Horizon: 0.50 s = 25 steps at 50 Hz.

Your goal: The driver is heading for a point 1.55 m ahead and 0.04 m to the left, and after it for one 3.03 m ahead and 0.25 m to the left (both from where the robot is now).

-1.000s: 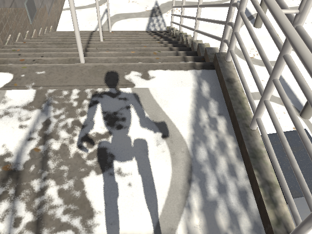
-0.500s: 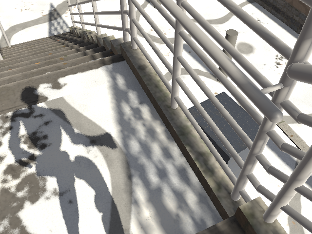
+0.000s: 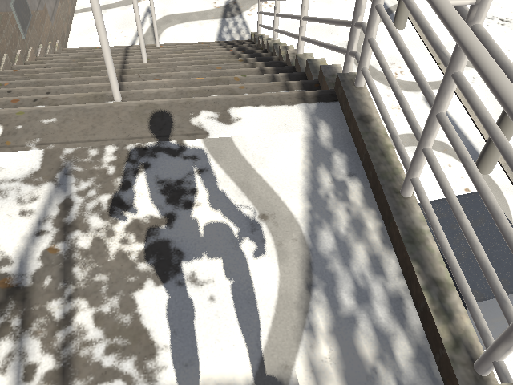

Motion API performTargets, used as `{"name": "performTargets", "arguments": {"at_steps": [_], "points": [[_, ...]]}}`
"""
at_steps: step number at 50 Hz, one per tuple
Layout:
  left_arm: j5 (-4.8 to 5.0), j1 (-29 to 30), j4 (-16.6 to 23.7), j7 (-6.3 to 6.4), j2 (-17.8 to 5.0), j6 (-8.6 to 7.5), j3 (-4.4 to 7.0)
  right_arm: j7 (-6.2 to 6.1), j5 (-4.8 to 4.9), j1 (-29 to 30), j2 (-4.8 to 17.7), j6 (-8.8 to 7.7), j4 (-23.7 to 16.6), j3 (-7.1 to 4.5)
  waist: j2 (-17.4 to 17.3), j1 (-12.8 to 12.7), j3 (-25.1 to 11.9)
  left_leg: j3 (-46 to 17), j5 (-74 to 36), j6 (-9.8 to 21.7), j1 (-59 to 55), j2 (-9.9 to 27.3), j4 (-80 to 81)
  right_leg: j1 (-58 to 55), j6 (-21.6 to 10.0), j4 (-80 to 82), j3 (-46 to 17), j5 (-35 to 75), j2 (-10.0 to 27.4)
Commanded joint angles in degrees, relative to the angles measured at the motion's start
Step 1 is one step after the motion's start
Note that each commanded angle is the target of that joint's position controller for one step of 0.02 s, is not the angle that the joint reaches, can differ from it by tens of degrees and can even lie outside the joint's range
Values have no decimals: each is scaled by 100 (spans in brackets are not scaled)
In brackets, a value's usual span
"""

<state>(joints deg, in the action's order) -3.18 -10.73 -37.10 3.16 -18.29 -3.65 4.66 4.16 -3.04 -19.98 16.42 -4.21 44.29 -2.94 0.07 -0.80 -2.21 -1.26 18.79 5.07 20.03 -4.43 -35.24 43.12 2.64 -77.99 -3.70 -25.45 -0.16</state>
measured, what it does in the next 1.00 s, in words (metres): steps on the spot, turning left: right foot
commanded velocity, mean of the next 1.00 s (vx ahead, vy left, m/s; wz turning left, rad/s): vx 0.00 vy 0.00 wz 0.40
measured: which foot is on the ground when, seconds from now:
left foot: down 0.00-1.00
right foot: up 0.00-0.58, down 0.60-1.00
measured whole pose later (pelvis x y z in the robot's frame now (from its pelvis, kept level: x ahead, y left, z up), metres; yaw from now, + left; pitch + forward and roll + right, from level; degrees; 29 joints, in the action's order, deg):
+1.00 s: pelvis +0.01 -0.07 +0.01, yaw +21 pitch +0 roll +1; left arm -0.1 -7.8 -42.6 -3.6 -13.1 -0.6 2.4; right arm 2.7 0.0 -12.4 13.0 1.3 46.5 -0.3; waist 0.8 1.1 1.9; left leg -10.1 11.4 -1.1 15.2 -4.2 -27.0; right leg 10.9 -1.5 -28.9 0.1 -17.8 -0.9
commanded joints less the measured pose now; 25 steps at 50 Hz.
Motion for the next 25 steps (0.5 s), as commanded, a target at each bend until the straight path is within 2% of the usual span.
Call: {"name": "performTargets", "arguments": {"at_steps": [1,2,3,5,7,8,9,10,11,12,13,14,15,16,17,18,19,20,21,22,24,25], "points": [[-2,-190,406,-50,-58,41,-106,37,-109,216,724,-105,-314,-118,-306,-367,-227,-1707,-2599,359,-19,1057,1069,561,177,-885,-62,787,-19],[75,-238,426,-49,-164,32,-123,11,-103,-46,716,-167,-225,-107,-306,-265,-148,-1819,-2100,481,-102,1007,1099,715,212,-921,-20,752,-10],[33,-162,479,-59,-187,49,-150,-3,-23,-209,641,-221,-188,-58,-423,-171,-176,-2029,-1595,582,-221,998,1161,821,282,-957,-16,731,8],[-60,-84,558,-40,-89,105,-268,-35,-22,-240,523,-264,-162,27,-548,-81,-135,-2343,-1246,735,-447,967,1113,1075,414,-1061,-40,676,52],[-45,60,632,4,-43,119,-316,-86,4,-370,546,-263,-171,38,-593,9,-108,-2715,-1565,883,-757,964,920,1330,517,-1104,-86,545,33],[-56,142,638,10,-131,127,-313,-95,-36,-580,678,-253,-210,-23,-436,145,-196,-2980,-1877,962,-1179,1062,760,1463,642,-1017,-204,434,27],[-54,228,649,40,-92,147,-324,-119,14,-736,682,-229,-192,-59,-433,194,-186,-3176,-2160,1043,-1412,1171,634,1629,699,-942,-196,286,44],[-152,438,690,35,-48,137,-322,-68,73,-774,493,-231,-185,5,-644,303,-51,-3238,-2143,1038,-1511,1129,438,1898,669,-822,-125,178,78],[-209,272,660,-18,-13,132,-355,-65,45,-619,429,-270,-237,61,-756,245,-110,-3173,-2443,1073,-1121,1005,255,1537,584,-1013,-30,250,37],[-215,49,567,-113,-33,143,-359,-95,-74,-573,467,-266,-231,34,-706,235,-218,-3162,-2903,1136,-1028,1018,3,1430,519,-1466,-38,334,22],[-203,90,602,-184,-37,144,-355,-124,-88,-581,461,-241,-267,48,-675,303,-252,-3203,-3140,1132,-1023,1006,-141,1481,516,-1504,-42,339,27],[-181,393,663,-218,-44,132,-345,-126,82,-626,449,-220,-297,77,-564,382,-164,-3316,-2919,1123,-982,977,-162,1524,509,-1063,4,267,24],[-162,456,669,-258,52,162,-390,-184,132,-564,469,-213,-325,104,-596,376,-136,-3387,-2820,1095,-870,951,-181,1416,528,-1008,45,372,44],[-181,258,585,-342,103,183,-421,-266,48,-503,408,-198,-323,129,-702,393,-208,-3480,-2979,1104,-754,995,-312,1267,507,-1413,-62,605,95],[-182,264,597,-385,109,199,-428,-323,58,-527,358,-171,-344,153,-645,416,-214,-3594,-3020,1147,-693,994,-345,1265,542,-1426,-112,674,109],[-191,299,603,-435,118,230,-445,-360,119,-537,301,-160,-369,202,-535,426,-206,-3604,-3013,1189,-520,967,-442,1119,529,-1278,-146,818,79],[-193,332,627,-504,132,269,-454,-397,143,-504,363,-131,-371,215,-480,427,-225,-3606,-2978,1146,-404,872,-483,958,543,-1109,-116,916,96],[-172,547,702,-518,143,290,-463,-396,302,-273,465,-108,-504,218,-350,357,-184,-3557,-2874,1107,-216,729,-422,725,570,-189,35,802,124],[-224,238,579,-587,227,297,-493,-438,166,-112,498,-91,-509,240,-567,325,-355,-3656,-3180,1096,28,707,-572,224,530,-560,-28,1113,132],[-218,135,548,-630,178,293,-473,-434,180,68,531,-73,-570,248,-559,258,-358,-3723,-3364,1122,153,747,-618,53,530,-448,-20,1008,132],[-204,115,529,-620,159,289,-441,-457,260,196,506,-65,-646,291,-628,259,-357,-3899,-3928,1223,288,787,-645,-277,516,-186,82,638,82],[-148,491,636,-605,186,351,-474,-432,461,145,687,-78,-611,255,-320,267,-258,-3896,-3644,1168,57,652,-376,-260,609,1166,327,-133,23]]}}
Velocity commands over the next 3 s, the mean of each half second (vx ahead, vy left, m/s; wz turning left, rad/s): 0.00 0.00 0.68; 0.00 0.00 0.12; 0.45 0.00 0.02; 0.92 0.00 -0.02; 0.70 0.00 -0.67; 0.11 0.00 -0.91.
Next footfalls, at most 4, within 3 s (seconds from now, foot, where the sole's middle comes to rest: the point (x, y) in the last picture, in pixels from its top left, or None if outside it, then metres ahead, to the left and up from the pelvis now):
0.60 right None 0.06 -0.16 -0.76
1.76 right None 0.34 -0.04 -0.93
2.20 left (179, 356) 0.70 0.27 -1.09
2.54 right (226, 267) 1.05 0.14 -1.09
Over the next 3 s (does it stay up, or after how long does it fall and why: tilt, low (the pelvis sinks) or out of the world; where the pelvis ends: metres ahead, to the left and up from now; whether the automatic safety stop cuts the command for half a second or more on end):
stays up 1.02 0.21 -0.33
